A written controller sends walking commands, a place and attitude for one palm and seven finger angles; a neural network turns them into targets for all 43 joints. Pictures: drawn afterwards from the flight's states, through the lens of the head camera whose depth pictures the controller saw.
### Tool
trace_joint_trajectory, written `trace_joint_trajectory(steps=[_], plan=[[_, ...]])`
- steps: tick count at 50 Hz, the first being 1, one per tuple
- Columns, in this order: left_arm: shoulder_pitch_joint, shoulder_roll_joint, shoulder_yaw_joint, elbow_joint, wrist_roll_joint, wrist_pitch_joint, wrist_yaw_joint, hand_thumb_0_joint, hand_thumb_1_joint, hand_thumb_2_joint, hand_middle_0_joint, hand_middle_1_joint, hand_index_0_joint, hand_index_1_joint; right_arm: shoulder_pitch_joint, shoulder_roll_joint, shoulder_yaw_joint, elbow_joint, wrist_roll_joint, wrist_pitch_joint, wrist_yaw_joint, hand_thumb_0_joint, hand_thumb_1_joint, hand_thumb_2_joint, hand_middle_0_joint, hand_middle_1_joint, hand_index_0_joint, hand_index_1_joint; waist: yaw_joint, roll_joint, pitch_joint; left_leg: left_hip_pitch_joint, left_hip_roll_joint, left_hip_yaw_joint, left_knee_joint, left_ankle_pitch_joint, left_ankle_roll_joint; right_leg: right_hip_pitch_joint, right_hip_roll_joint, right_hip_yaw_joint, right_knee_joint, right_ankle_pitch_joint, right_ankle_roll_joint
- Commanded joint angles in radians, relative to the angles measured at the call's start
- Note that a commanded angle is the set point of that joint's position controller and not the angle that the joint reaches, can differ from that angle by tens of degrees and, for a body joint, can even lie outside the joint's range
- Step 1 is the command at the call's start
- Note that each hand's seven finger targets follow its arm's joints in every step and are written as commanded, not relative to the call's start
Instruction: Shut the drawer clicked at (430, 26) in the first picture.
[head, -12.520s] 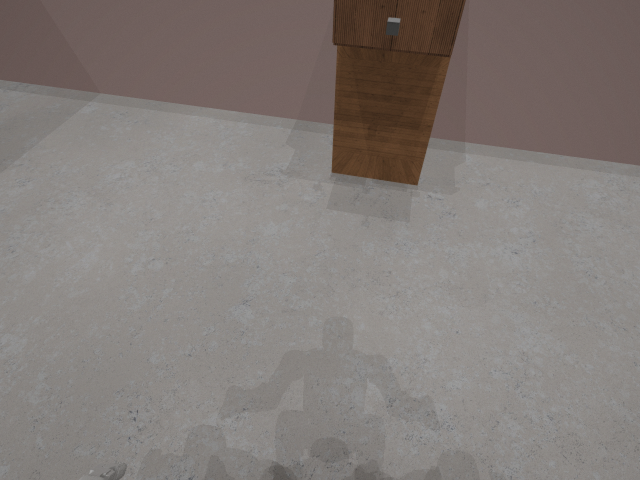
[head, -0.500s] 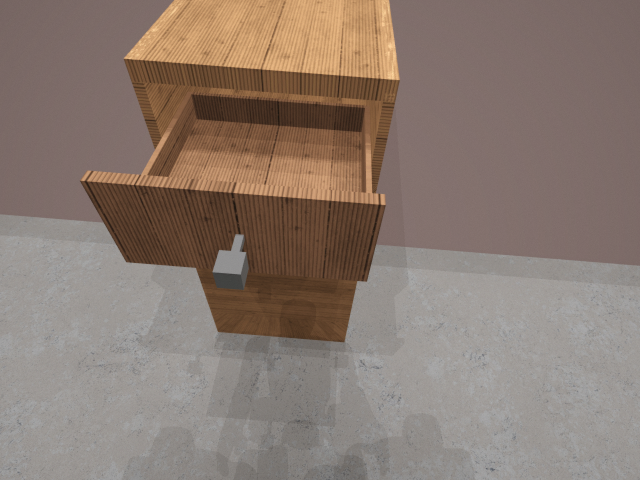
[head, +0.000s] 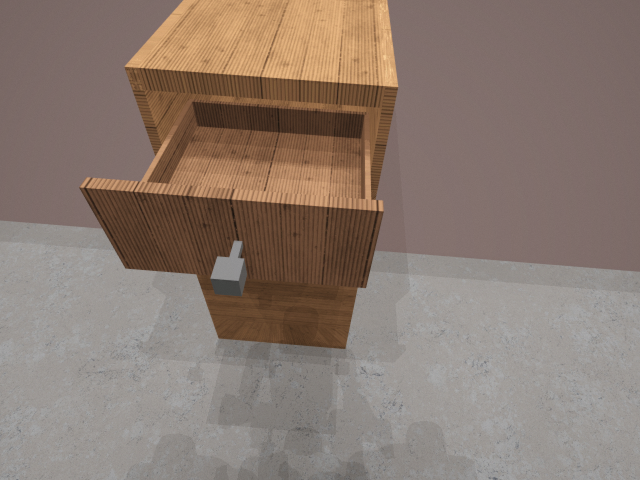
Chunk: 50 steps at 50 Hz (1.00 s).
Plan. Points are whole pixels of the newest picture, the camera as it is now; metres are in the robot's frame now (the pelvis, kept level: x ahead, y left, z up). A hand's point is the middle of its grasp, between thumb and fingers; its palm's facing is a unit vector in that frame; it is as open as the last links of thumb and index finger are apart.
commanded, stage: raise the hand and make a fist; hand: left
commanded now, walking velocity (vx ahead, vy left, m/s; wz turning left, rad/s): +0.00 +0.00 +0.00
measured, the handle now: (232, 265) +0.37 +0.15 +0.05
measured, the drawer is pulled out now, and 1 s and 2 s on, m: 0.24 0.24 0.24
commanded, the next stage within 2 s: bring the fist close to the handle in 1.82 s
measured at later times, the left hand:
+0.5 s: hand (199, 468) +0.14 +0.14 +0.01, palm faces +0.06 -1.00 -0.06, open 5.1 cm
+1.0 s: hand (208, 414) +0.17 +0.13 +0.07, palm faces +0.00 -1.00 -0.04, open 3.1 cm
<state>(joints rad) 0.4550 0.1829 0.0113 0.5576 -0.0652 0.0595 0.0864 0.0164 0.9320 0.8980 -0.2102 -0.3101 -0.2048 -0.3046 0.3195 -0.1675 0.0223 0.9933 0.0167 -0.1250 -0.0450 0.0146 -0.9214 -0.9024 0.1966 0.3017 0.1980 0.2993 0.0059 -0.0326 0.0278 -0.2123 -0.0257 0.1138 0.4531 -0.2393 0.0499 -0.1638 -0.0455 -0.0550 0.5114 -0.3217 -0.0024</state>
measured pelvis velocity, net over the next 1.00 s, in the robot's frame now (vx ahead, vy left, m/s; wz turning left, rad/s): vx -0.01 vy -0.02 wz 0.05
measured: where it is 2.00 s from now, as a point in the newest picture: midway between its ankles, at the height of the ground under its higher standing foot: outside the picture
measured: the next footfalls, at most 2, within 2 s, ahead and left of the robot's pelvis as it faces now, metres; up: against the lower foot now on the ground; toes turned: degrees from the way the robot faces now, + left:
none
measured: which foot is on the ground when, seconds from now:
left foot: down 0.00-1.00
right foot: down 0.00-1.00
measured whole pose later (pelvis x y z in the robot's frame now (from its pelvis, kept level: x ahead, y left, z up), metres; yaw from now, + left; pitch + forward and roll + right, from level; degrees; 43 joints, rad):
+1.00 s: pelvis -0.01 -0.02 -0.03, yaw +3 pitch +4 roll -1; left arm 0.53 0.19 0.01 -0.33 -0.20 -0.24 -0.15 0.01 0.90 0.90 -1.11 -1.29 -1.11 -1.28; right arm 0.26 -0.26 0.00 0.56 0.03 -0.25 -0.03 0.02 -0.90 -0.90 0.19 0.30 0.20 0.30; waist 0.00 0.04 -0.07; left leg -0.50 0.01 0.05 0.79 -0.36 0.03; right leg -0.40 -0.01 -0.09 0.77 -0.44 -0.02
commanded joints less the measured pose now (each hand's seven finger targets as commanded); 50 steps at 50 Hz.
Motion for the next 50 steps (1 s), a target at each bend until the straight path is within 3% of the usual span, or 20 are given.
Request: trace_joint_trajectory(steps=[1,2,4,5,6,9,11,15,19,21,24,30,33,34,37,39,42,44,47,50], plan=[[-0.116,-0.048,-0.075,-0.684,-0.084,-0.128,0.015,0.000,0.900,0.900,-0.300,-0.408,-0.300,-0.408,-0.087,-0.190,-0.071,-0.282,0.024,-0.197,-0.008,0.000,-0.900,-0.900,0.200,0.300,0.200,0.300,-0.064,0.070,-0.041,0.077,0.100,-0.184,-0.013,0.334,-0.050,-0.267,0.039,-0.043,0.058,-0.012,-0.009],[-0.100,0.012,-0.009,-0.656,-0.076,-0.179,-0.005,0.000,0.900,0.900,-0.320,-0.430,-0.320,-0.430,-0.095,-0.218,-0.084,-0.315,0.004,-0.200,-0.001,0.000,-0.900,-0.900,0.200,0.300,0.200,0.300,-0.080,-0.006,-0.042,-0.004,0.075,-0.183,0.046,0.178,-0.042,-0.298,0.046,-0.054,0.017,0.014,-0.014],[0.180,0.005,0.061,-0.518,-0.098,-0.287,-0.088,0.000,0.900,0.900,-0.360,-0.473,-0.360,-0.473,-0.135,-0.211,-0.099,-0.388,-0.005,-0.189,0.021,0.000,-0.900,-0.900,0.200,0.300,0.200,0.300,-0.006,-0.080,-0.083,-0.129,0.046,-0.154,0.142,0.141,-0.045,-0.298,0.054,-0.062,0.047,0.078,-0.023],[0.237,-0.026,0.062,-0.465,-0.116,-0.356,-0.146,0.000,0.900,0.900,-0.380,-0.495,-0.380,-0.495,-0.156,-0.206,-0.100,-0.409,-0.008,-0.175,0.030,0.000,-0.900,-0.900,0.200,0.300,0.200,0.300,0.006,-0.192,-0.096,-0.201,0.046,-0.145,0.191,0.142,-0.053,-0.340,0.062,-0.074,0.118,0.096,-0.021],[0.264,-0.081,0.020,-0.456,-0.140,-0.430,-0.218,0.000,0.900,0.900,-0.400,-0.517,-0.400,-0.517,-0.189,-0.204,-0.103,-0.444,-0.009,-0.167,0.041,0.000,-0.900,-0.900,0.200,0.300,0.200,0.300,0.018,-0.225,-0.087,-0.276,0.039,-0.128,0.241,0.114,-0.055,-0.389,0.063,-0.066,0.178,0.112,-0.018],[0.222,0.073,0.175,-0.424,-0.175,-0.604,-0.387,0.000,0.900,0.900,-0.460,-0.582,-0.460,-0.582,-0.219,-0.212,-0.124,-0.518,0.007,-0.147,0.065,0.000,-0.900,-0.900,0.200,0.300,0.200,0.300,0.042,-0.090,-0.114,-0.419,0.019,-0.097,0.356,-0.014,-0.064,-0.453,0.029,0.016,0.258,0.025,-0.032],[0.157,0.118,0.203,-0.569,-0.190,-0.585,-0.407,0.000,0.900,0.900,-0.500,-0.625,-0.500,-0.625,-0.253,-0.214,-0.115,-0.613,0.019,-0.126,0.054,0.000,-0.900,-0.900,0.200,0.300,0.200,0.300,0.060,0.004,-0.208,-0.425,0.004,-0.070,0.370,-0.061,-0.045,-0.431,0.029,0.036,0.277,-0.051,-0.031],[-0.070,0.150,0.211,-0.877,-0.208,-0.554,-0.319,0.000,0.900,0.900,-0.580,-0.712,-0.580,-0.712,-0.197,-0.183,-0.101,-0.667,0.020,-0.100,0.015,0.000,-0.900,-0.900,0.200,0.300,0.200,0.300,0.010,0.091,-0.286,-0.393,0.020,-0.090,0.407,-0.139,-0.023,-0.472,0.034,0.103,0.234,-0.208,-0.015],[-0.272,0.142,0.106,-0.998,-0.177,-0.622,-0.274,0.000,0.900,0.900,-0.660,-0.798,-0.660,-0.798,-0.138,-0.183,-0.071,-0.629,0.014,-0.124,-0.007,0.000,-0.900,-0.900,0.200,0.300,0.200,0.300,-0.091,0.077,-0.234,-0.385,0.038,-0.120,0.461,-0.162,-0.008,-0.537,0.036,0.145,0.187,-0.263,-0.006],[-0.261,0.120,0.051,-0.932,-0.175,-0.612,-0.306,0.000,0.900,0.900,-0.700,-0.842,-0.700,-0.842,-0.140,-0.191,-0.060,-0.613,0.021,-0.144,-0.012,0.000,-0.900,-0.900,0.200,0.300,0.200,0.300,-0.097,0.106,-0.192,-0.387,0.040,-0.130,0.455,-0.175,-0.009,-0.540,0.035,0.152,0.165,-0.272,-0.010],[-0.211,0.197,0.114,-0.784,-0.182,-0.513,-0.357,0.000,0.900,0.900,-0.760,-0.907,-0.760,-0.907,-0.140,-0.208,-0.050,-0.591,0.032,-0.148,-0.021,0.000,-0.900,-0.900,0.200,0.300,0.200,0.300,-0.073,0.043,-0.169,-0.412,0.038,-0.136,0.438,-0.164,-0.007,-0.466,0.018,0.190,0.108,-0.265,0.013],[-0.093,0.197,0.248,-0.788,-0.240,-0.336,-0.337,0.000,0.900,0.900,-0.880,-1.037,-0.880,-1.037,-0.182,-0.177,-0.042,-0.609,0.032,-0.123,-0.027,0.000,-0.900,-0.900,0.200,0.300,0.200,0.300,0.022,-0.023,-0.247,-0.360,0.028,-0.135,0.343,-0.036,-0.019,-0.240,-0.020,0.175,0.092,0.010,0.043],[-0.037,0.157,0.228,-0.878,-0.241,-0.360,-0.308,0.000,0.900,0.900,-0.940,-1.102,-0.940,-1.102,-0.176,-0.167,-0.047,-0.605,0.028,-0.143,-0.016,0.000,-0.900,-0.900,0.200,0.300,0.200,0.300,0.023,-0.008,-0.253,-0.299,0.030,-0.128,0.305,0.024,-0.021,-0.224,-0.012,0.128,0.109,0.151,0.045],[-0.023,0.173,0.242,-0.863,-0.235,-0.367,-0.301,0.000,0.900,0.900,-0.960,-1.123,-0.960,-1.123,-0.179,-0.170,-0.049,-0.599,0.026,-0.145,-0.014,0.000,-0.900,-0.900,0.200,0.300,0.200,0.300,0.023,-0.055,-0.235,-0.298,0.035,-0.133,0.303,0.036,-0.020,-0.217,-0.010,0.131,0.109,0.181,0.056],[0.002,0.109,0.150,-0.940,-0.221,-0.400,-0.307,0.000,0.900,0.900,-1.020,-1.188,-1.020,-1.188,-0.152,-0.175,-0.056,-0.594,0.027,-0.174,0.000,0.000,-0.900,-0.900,0.200,0.300,0.200,0.300,0.003,0.015,-0.235,-0.223,0.033,-0.121,0.274,0.069,-0.015,-0.253,0.015,0.070,0.127,0.219,0.035],[0.030,0.120,0.146,-0.951,-0.210,-0.402,-0.302,0.000,0.900,0.900,-1.060,-1.232,-1.060,-1.232,-0.150,-0.183,-0.059,-0.588,0.024,-0.184,0.004,0.000,-0.900,-0.900,0.200,0.300,0.200,0.300,-0.003,-0.040,-0.227,-0.210,0.034,-0.126,0.275,0.088,-0.008,-0.252,0.020,0.066,0.127,0.247,0.042],[0.007,0.098,0.096,-1.048,-0.192,-0.401,-0.284,0.000,0.900,0.900,-1.120,-1.297,-1.120,-1.297,-0.138,-0.183,-0.058,-0.596,0.028,-0.199,0.008,0.000,-0.900,-0.900,0.200,0.300,0.200,0.300,-0.005,0.069,-0.244,-0.150,0.035,-0.120,0.246,0.104,-0.007,-0.271,0.039,0.015,0.142,0.197,0.008],[-0.004,0.106,0.086,-1.091,-0.171,-0.394,-0.251,0.000,0.900,0.900,-1.160,-1.340,-1.160,-1.340,-0.140,-0.186,-0.056,-0.596,0.021,-0.199,0.009,0.000,-0.900,-0.900,0.200,0.300,0.200,0.300,-0.008,0.023,-0.233,-0.136,0.041,-0.130,0.238,0.103,-0.003,-0.280,0.046,0.002,0.143,0.172,0.003],[0.005,0.079,0.056,-1.145,-0.156,-0.369,-0.224,0.000,0.900,0.900,-1.220,-1.405,-1.220,-1.405,-0.138,-0.181,-0.049,-0.612,0.022,-0.191,0.014,0.000,-0.900,-0.900,0.200,0.300,0.200,0.300,-0.001,0.083,-0.250,-0.101,0.044,-0.135,0.215,0.123,-0.009,-0.268,0.049,-0.017,0.152,0.173,-0.007],[0.014,0.056,0.021,-1.162,-0.133,-0.322,-0.204,0.000,0.900,0.900,-1.280,-1.470,-1.280,-1.470,-0.143,-0.177,-0.044,-0.623,0.023,-0.172,0.018,0.000,-0.900,-0.900,0.200,0.300,0.200,0.300,0.004,0.058,-0.229,-0.083,0.052,-0.140,0.199,0.140,-0.009,-0.258,0.053,-0.024,0.145,0.178,-0.009]])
